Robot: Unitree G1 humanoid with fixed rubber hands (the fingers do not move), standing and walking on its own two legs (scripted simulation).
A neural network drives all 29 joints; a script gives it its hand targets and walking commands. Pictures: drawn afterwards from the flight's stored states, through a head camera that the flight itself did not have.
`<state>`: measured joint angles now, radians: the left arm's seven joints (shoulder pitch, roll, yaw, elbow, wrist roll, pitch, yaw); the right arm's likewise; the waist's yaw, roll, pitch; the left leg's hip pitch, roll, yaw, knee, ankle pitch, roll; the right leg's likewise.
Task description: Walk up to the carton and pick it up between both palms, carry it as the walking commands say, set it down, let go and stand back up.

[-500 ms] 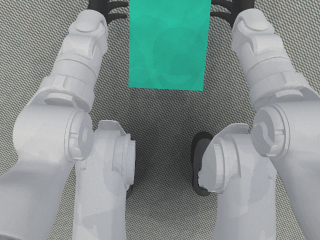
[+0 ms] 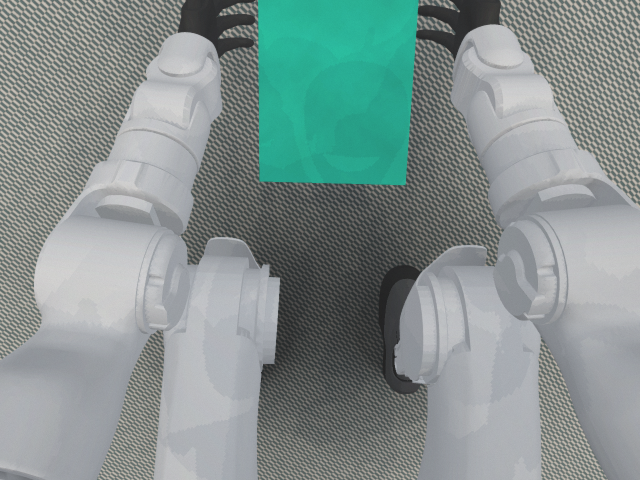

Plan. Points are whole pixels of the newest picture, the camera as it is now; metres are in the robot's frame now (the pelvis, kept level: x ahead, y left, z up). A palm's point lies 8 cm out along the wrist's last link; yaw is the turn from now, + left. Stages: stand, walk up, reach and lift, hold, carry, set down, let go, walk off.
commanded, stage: reach and lift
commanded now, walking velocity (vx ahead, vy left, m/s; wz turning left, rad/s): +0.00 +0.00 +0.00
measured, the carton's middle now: (334, 75) +0.51 +0.00 -0.27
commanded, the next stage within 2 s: none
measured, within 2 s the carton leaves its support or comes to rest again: leaves its support in 0.08 s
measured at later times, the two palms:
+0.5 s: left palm (205, 35) +0.51 +0.12 -0.13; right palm (508, 24) +0.52 -0.14 -0.11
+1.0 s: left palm (200, 52) +0.49 +0.11 -0.09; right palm (514, 41) +0.50 -0.12 -0.07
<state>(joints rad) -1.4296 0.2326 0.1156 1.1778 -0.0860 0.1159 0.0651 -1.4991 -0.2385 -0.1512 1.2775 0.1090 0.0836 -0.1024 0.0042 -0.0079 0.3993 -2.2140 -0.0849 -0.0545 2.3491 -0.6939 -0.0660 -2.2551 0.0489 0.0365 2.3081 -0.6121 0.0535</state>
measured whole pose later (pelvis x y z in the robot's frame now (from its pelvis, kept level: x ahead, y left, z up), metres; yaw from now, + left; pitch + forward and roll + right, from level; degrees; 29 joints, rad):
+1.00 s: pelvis -0.04 +0.00 +0.06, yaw +1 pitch +25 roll +0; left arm -1.35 0.10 0.18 0.78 -0.05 0.31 0.36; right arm -1.35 -0.08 -0.31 0.73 0.02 0.25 -0.36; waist -0.02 -0.01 0.52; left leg -2.00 -0.15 -0.07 2.14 -0.58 -0.10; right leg -2.02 0.15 0.11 2.11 -0.53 0.14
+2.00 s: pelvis -0.06 -0.01 +0.14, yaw +1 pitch +17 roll +1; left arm -1.29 0.04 0.26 0.67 0.04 0.43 0.38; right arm -1.28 0.00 -0.34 0.63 -0.04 0.35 -0.40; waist -0.02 -0.01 0.52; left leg -1.64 -0.15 -0.10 1.87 -0.51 -0.10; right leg -1.67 0.15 0.13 1.85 -0.46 0.11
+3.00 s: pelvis -0.06 +0.00 +0.25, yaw +1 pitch +8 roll +1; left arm -1.09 -0.04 0.25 0.62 0.03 0.42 0.47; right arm -1.11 0.06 -0.30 0.59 -0.05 0.38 -0.41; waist -0.04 0.00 0.52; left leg -1.17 -0.14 -0.11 1.47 -0.43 -0.07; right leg -1.19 0.12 0.16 1.45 -0.39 0.10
